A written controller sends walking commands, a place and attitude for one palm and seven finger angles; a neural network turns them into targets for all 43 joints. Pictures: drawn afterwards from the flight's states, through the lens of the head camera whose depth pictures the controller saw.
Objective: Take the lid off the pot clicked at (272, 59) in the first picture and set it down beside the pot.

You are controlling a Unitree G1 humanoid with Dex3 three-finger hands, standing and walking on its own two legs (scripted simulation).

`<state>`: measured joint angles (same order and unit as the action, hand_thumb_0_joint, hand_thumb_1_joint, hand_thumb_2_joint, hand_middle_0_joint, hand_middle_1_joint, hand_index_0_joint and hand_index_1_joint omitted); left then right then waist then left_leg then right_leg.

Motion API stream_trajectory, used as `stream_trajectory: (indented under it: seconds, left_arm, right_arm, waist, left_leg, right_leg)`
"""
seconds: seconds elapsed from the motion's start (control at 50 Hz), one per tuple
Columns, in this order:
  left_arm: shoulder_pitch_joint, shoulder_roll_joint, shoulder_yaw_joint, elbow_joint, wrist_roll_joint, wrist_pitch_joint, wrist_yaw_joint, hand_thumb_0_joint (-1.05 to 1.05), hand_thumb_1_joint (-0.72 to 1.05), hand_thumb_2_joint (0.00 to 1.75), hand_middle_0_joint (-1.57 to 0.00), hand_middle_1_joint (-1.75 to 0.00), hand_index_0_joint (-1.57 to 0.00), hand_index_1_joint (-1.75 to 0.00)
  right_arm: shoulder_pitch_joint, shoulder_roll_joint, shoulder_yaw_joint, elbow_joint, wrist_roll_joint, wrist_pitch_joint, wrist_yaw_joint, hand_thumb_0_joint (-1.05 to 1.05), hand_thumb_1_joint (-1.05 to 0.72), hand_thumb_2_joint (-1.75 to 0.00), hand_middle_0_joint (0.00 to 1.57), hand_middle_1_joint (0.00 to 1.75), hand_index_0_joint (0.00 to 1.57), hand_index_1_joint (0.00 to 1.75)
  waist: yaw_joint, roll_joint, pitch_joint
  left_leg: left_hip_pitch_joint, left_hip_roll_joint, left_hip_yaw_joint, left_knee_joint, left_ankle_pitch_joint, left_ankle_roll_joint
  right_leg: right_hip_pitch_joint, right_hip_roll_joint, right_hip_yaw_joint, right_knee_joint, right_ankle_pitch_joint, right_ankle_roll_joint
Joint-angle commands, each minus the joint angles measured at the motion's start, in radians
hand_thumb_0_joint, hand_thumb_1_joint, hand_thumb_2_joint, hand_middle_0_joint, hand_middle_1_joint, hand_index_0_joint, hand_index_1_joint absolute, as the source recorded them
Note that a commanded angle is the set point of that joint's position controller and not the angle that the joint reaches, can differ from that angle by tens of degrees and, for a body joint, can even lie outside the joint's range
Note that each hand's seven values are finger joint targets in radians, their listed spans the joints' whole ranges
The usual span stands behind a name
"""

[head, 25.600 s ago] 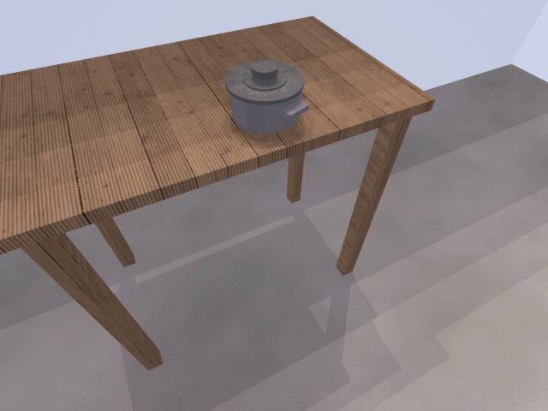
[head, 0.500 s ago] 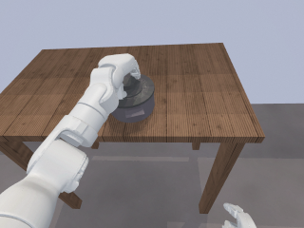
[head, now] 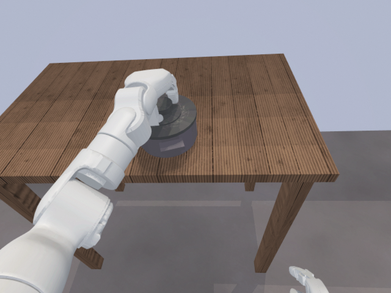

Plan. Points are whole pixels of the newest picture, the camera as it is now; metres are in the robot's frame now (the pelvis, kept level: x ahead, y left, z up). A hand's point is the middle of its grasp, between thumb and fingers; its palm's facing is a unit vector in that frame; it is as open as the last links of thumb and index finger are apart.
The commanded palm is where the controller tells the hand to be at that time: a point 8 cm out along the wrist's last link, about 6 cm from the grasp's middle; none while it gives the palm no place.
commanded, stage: close the fingers and squeeze the knob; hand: left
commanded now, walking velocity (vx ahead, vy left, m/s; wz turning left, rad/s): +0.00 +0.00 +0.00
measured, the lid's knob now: (161, 106) +0.48 +0.08 +0.15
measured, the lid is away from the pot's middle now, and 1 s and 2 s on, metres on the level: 0.00 0.00 0.01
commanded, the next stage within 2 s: lift the lid straight up in 0.64 s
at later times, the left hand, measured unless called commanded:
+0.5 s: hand (156, 108) +0.45 +0.08 +0.17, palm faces -0.26 -0.05 -0.96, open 8.4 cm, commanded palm +0.43 +0.09 +0.23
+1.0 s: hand (156, 105) +0.45 +0.08 +0.18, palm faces -0.26 -0.05 -0.96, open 8.4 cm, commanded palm +0.42 +0.09 +0.25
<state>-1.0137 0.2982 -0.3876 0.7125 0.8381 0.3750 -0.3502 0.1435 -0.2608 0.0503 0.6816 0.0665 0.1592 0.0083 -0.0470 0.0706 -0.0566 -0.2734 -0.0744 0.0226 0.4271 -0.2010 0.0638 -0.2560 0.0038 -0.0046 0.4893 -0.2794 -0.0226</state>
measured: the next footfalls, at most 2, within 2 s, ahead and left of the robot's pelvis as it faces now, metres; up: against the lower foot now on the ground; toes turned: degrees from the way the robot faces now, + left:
none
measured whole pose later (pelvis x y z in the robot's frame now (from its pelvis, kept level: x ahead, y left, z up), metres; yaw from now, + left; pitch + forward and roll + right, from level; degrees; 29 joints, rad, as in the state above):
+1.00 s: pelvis +0.00 +0.00 +0.00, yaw +0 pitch +2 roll +1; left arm -1.06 0.30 -0.41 0.75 0.82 0.38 -0.39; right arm 0.14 -0.26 0.05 0.70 0.06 0.12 0.00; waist -0.04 0.08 -0.06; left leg -0.26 -0.08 0.01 0.41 -0.20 0.06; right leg -0.24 0.00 -0.01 0.48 -0.28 -0.03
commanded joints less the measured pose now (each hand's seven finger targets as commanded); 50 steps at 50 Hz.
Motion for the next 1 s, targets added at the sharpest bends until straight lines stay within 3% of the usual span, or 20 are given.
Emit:
stream_trajectory:
  seconds: [0.0,0.06,0.1,0.12,0.2,0.24,0.28,0.32,0.4,0.48,0.52,0.62,0.66,0.68,0.7,0.72,0.76,0.78,0.82,0.98]
  left_arm:
    - [-0.512,0.170,0.078,-0.135,0.033,0.007,0.030,0.00,0.19,1.04,-0.74,-0.86,-0.74,-0.86]
    - [-0.545,0.198,0.100,-0.122,0.034,0.014,0.034,0.00,0.19,1.11,-0.76,-0.82,-0.73,-0.80]
    - [-0.554,0.185,0.088,-0.124,0.035,0.009,0.033,0.00,0.20,1.13,-0.76,-0.81,-0.73,-0.79]
    - [-0.550,0.134,0.048,-0.097,0.033,0.012,0.028,0.00,0.20,1.14,-0.77,-0.81,-0.73,-0.79]
    - [-0.555,0.203,0.104,-0.131,0.037,0.006,0.030,0.00,0.23,1.16,-0.79,-0.82,-0.74,-0.79]
    - [-0.541,0.187,0.093,-0.076,0.033,0.013,0.025,0.00,0.25,1.17,-0.80,-0.82,-0.74,-0.80]
    - [-0.566,0.119,0.041,-0.109,0.010,0.007,0.020,0.00,0.27,1.18,-0.81,-0.83,-0.75,-0.80]
    - [-0.585,0.122,0.037,-0.101,0.030,0.010,0.021,0.00,0.29,1.18,-0.82,-0.83,-0.76,-0.81]
    - [-0.563,0.196,0.099,-0.071,0.036,0.010,0.021,0.00,0.32,1.19,-0.84,-0.84,-0.78,-0.82]
    - [-0.568,0.099,0.027,-0.092,0.012,0.005,0.010,0.00,0.36,1.21,-0.86,-0.85,-0.80,-0.83]
    - [-0.582,0.174,0.080,-0.092,0.036,0.009,0.015,0.00,0.38,1.21,-0.87,-0.86,-0.82,-0.84]
    - [-0.572,0.112,0.034,-0.062,0.027,0.015,0.007,0.00,0.42,1.23,-0.90,-0.87,-0.84,-0.85]
    - [-0.597,0.163,0.071,-0.061,0.032,0.018,0.013,0.00,0.43,1.23,-0.90,-0.87,-0.85,-0.85]
    - [-0.581,0.188,0.099,-0.101,0.017,0.008,0.015,0.00,0.43,1.23,-0.91,-0.87,-0.85,-0.85]
    - [-0.600,0.203,0.100,-0.107,0.041,0.005,0.016,0.00,0.44,1.23,-0.91,-0.87,-0.85,-0.86]
    - [-0.572,0.144,0.055,-0.068,0.038,0.009,0.010,0.00,0.44,1.23,-0.91,-0.87,-0.85,-0.86]
    - [-0.616,0.125,0.034,-0.125,0.029,0.011,0.005,0.00,0.44,1.23,-0.91,-0.88,-0.85,-0.86]
    - [-0.630,0.136,0.051,-0.177,0.008,-0.002,0.006,0.00,0.44,1.24,-0.91,-0.88,-0.85,-0.86]
    - [-0.648,0.214,0.103,-0.165,0.033,-0.002,0.012,0.00,0.45,1.24,-0.92,-0.88,-0.86,-0.86]
    - [-0.674,0.213,0.100,-0.203,0.003,-0.013,0.010,0.00,0.45,1.24,-0.92,-0.88,-0.86,-0.86]
  right_arm:
    - [-0.124,-0.097,-0.035,-0.144,0.003,-0.034,-0.001,0.00,-0.90,-0.90,0.20,0.30,0.20,0.30]
    - [-0.116,-0.101,-0.034,-0.136,0.001,-0.037,-0.008,0.00,-0.90,-0.90,0.20,0.30,0.20,0.30]
    - [-0.113,-0.100,-0.032,-0.137,0.001,-0.038,-0.008,0.00,-0.90,-0.90,0.20,0.30,0.20,0.30]
    - [-0.111,-0.098,-0.033,-0.134,0.001,-0.039,-0.010,0.00,-0.90,-0.90,0.20,0.30,0.20,0.30]
    - [-0.110,-0.099,-0.035,-0.140,-0.004,-0.046,-0.010,0.00,-0.90,-0.90,0.20,0.30,0.20,0.30]
    - [-0.110,-0.099,-0.031,-0.130,-0.002,-0.044,-0.015,0.00,-0.90,-0.90,0.20,0.30,0.20,0.30]
    - [-0.109,-0.103,-0.037,-0.134,0.000,-0.041,-0.013,0.00,-0.90,-0.90,0.20,0.30,0.20,0.30]
    - [-0.110,-0.096,-0.035,-0.131,0.000,-0.046,-0.011,0.00,-0.90,-0.90,0.20,0.30,0.20,0.30]
    - [-0.103,-0.099,-0.028,-0.131,-0.006,-0.046,-0.018,0.00,-0.90,-0.90,0.20,0.30,0.20,0.30]
    - [-0.107,-0.100,-0.038,-0.134,-0.002,-0.044,-0.015,0.00,-0.90,-0.90,0.20,0.30,0.20,0.30]
    - [-0.106,-0.101,-0.033,-0.128,-0.005,-0.047,-0.017,0.00,-0.90,-0.90,0.20,0.30,0.20,0.30]
    - [-0.104,-0.099,-0.032,-0.124,-0.003,-0.044,-0.016,0.00,-0.90,-0.90,0.20,0.30,0.20,0.30]
    - [-0.101,-0.102,-0.029,-0.119,-0.004,-0.045,-0.021,0.00,-0.90,-0.90,0.20,0.30,0.20,0.30]
    - [-0.104,-0.109,-0.034,-0.130,-0.009,-0.046,-0.021,0.00,-0.90,-0.90,0.20,0.30,0.20,0.30]
    - [-0.108,-0.099,-0.029,-0.131,-0.009,-0.050,-0.021,0.00,-0.90,-0.90,0.20,0.30,0.20,0.30]
    - [-0.108,-0.094,-0.027,-0.132,-0.007,-0.051,-0.021,0.00,-0.90,-0.90,0.20,0.30,0.20,0.30]
    - [-0.117,-0.093,-0.030,-0.133,-0.002,-0.049,-0.015,0.00,-0.90,-0.90,0.20,0.30,0.20,0.30]
    - [-0.119,-0.097,-0.039,-0.142,-0.004,-0.053,-0.014,0.00,-0.90,-0.90,0.20,0.30,0.20,0.30]
    - [-0.120,-0.096,-0.034,-0.133,-0.008,-0.062,-0.017,0.00,-0.90,-0.90,0.20,0.30,0.20,0.30]
    - [-0.129,-0.099,-0.036,-0.132,-0.007,-0.083,-0.012,0.00,-0.90,-0.90,0.20,0.30,0.20,0.30]
  waist:
    - [0.013,-0.144,-0.339]
    - [0.016,-0.135,-0.340]
    - [0.012,-0.140,-0.352]
    - [0.004,-0.144,-0.334]
    - [0.020,-0.149,-0.394]
    - [0.013,-0.167,-0.340]
    - [-0.003,-0.156,-0.318]
    - [0.001,-0.129,-0.328]
    - [0.012,-0.162,-0.350]
    - [-0.005,-0.150,-0.325]
    - [0.009,-0.155,-0.367]
    - [-0.003,-0.161,-0.315]
    - [0.003,-0.164,-0.318]
    - [0.013,-0.135,-0.351]
    - [0.015,-0.136,-0.392]
    - [0.010,-0.128,-0.354]
    - [0.003,-0.133,-0.358]
    - [0.002,-0.131,-0.382]
    - [0.014,-0.129,-0.415]
    - [0.017,-0.127,-0.419]
  left_leg:
    - [0.171,0.021,-0.042,-0.011,0.267,0.007]
    - [0.166,0.016,-0.042,-0.017,0.236,0.009]
    - [0.164,0.015,-0.044,-0.020,0.230,0.008]
    - [0.169,0.014,-0.043,-0.017,0.229,0.010]
    - [0.178,0.011,-0.042,-0.012,0.261,0.014]
    - [0.149,0.010,-0.034,-0.016,0.229,0.013]
    - [0.162,0.011,-0.044,-0.016,0.235,0.014]
    - [0.186,0.013,-0.047,-0.017,0.238,0.010]
    - [0.154,0.007,-0.039,-0.016,0.224,0.013]
    - [0.177,0.010,-0.044,-0.012,0.233,0.014]
    - [0.178,0.009,-0.042,-0.013,0.241,0.014]
    - [0.168,0.009,-0.043,-0.014,0.239,0.013]
    - [0.160,0.006,-0.040,-0.020,0.212,0.014]
    - [0.164,0.003,-0.045,-0.014,0.235,0.015]
    - [0.179,0.005,-0.041,-0.014,0.245,0.013]
    - [0.172,0.003,-0.041,-0.010,0.256,0.015]
    - [0.189,0.007,-0.044,-0.014,0.257,0.012]
    - [0.206,0.009,-0.050,-0.006,0.284,0.015]
    - [0.211,0.006,-0.046,-0.005,0.293,0.017]
    - [0.224,0.008,-0.056,-0.007,0.341,0.016]
  right_leg:
    - [0.079,0.013,-0.009,-0.035,0.354,-0.024]
    - [0.083,0.013,-0.003,-0.039,0.338,-0.024]
    - [0.087,0.012,-0.005,-0.037,0.336,-0.025]
    - [0.067,0.014,-0.008,-0.040,0.331,-0.025]
    - [0.118,0.009,0.005,-0.033,0.376,-0.024]
    - [0.101,0.009,0.002,-0.040,0.364,-0.020]
    - [0.070,0.008,-0.009,-0.046,0.352,-0.025]
    - [0.055,0.014,-0.008,-0.040,0.335,-0.026]
    - [0.104,0.009,0.004,-0.040,0.361,-0.023]
    - [0.061,0.008,-0.007,-0.047,0.350,-0.025]
    - [0.096,0.011,0.002,-0.038,0.367,-0.023]
    - [0.066,0.012,-0.006,-0.044,0.365,-0.023]
    - [0.076,0.012,0.001,-0.046,0.352,-0.022]
    - [0.101,0.006,0.001,-0.043,0.371,-0.027]
    - [0.116,0.007,0.007,-0.034,0.378,-0.025]
    - [0.095,0.009,0.001,-0.036,0.385,-0.026]
    - [0.087,0.010,-0.001,-0.040,0.376,-0.024]
    - [0.097,0.008,-0.004,-0.040,0.391,-0.028]
    - [0.123,0.010,0.008,-0.034,0.413,-0.025]
    - [0.128,0.006,0.004,-0.034,0.438,-0.027]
